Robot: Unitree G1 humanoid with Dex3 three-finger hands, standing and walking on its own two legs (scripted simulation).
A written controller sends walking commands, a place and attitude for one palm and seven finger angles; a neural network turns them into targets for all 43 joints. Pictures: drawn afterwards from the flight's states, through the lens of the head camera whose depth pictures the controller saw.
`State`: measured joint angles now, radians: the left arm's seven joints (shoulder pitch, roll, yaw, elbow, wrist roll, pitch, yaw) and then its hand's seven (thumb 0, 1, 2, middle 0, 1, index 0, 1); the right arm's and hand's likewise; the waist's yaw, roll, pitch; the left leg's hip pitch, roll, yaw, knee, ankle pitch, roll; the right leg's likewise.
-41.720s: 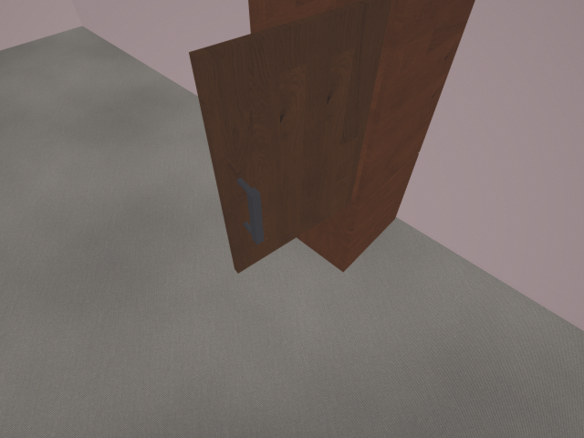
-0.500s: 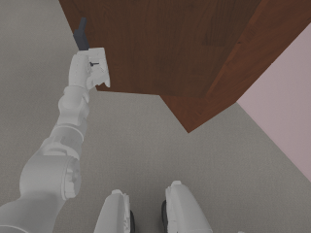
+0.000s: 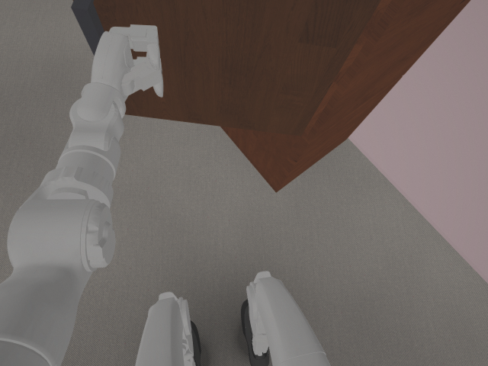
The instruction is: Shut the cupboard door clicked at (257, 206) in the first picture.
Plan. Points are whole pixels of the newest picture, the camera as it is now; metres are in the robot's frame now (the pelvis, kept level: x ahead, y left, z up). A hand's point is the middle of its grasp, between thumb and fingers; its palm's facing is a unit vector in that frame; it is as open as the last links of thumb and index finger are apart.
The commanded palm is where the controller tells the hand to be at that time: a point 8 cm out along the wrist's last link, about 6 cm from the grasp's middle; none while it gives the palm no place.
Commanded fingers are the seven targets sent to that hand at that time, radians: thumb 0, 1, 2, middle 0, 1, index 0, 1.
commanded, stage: push the door shut along its arc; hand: left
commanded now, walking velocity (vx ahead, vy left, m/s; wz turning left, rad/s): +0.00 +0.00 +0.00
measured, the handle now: (105, 41) +0.62 +0.13 +0.05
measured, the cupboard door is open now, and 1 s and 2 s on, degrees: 47 41 41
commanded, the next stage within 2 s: pull the fist back off the door in 0.34 s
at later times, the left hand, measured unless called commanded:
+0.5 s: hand (171, 39) +0.61 +0.03 +0.06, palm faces -0.28 -0.96 +0.04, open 2.8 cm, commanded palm +0.60 +0.05 +0.06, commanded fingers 0.00 0.90 0.90 -1.30 -1.50 -1.30 -1.50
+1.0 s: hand (177, 63) +0.56 +0.02 +0.06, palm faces -0.01 -1.00 -0.03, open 3.1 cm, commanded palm +0.52 +0.07 +0.06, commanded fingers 0.00 0.90 0.90 -1.30 -1.50 -1.30 -1.50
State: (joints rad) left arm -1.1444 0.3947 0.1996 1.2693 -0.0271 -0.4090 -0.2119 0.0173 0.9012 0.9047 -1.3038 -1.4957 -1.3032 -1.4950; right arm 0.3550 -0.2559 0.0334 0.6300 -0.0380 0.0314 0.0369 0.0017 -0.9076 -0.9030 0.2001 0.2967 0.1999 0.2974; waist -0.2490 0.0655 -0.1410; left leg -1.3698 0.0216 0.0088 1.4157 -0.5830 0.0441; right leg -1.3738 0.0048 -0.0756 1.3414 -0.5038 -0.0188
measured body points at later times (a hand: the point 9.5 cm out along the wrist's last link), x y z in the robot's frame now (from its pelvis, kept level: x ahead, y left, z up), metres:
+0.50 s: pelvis +0.00 -0.01 -0.02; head +0.21 +0.00 +0.37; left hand +0.62 +0.08 +0.06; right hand -0.05 -0.26 -0.12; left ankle +0.03 +0.09 -0.59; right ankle +0.06 -0.11 -0.59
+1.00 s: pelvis +0.02 -0.02 +0.02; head +0.19 -0.01 +0.43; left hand +0.56 +0.08 +0.07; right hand +0.00 -0.27 -0.10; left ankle +0.03 +0.09 -0.59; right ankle +0.06 -0.11 -0.59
